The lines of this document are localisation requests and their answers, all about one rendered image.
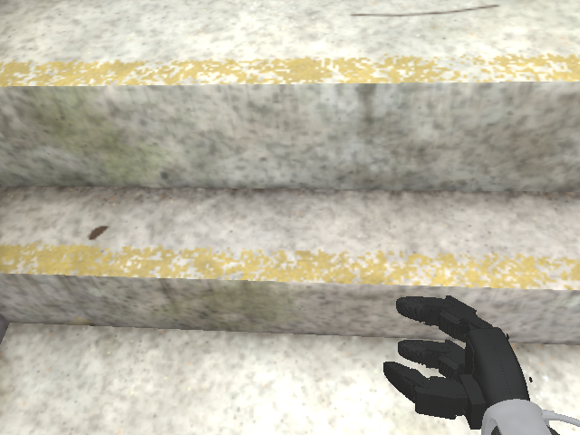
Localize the robot right hand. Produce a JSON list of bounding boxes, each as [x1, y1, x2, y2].
[[383, 295, 532, 430]]

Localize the right robot forearm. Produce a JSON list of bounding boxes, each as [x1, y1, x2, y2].
[[481, 399, 560, 435]]

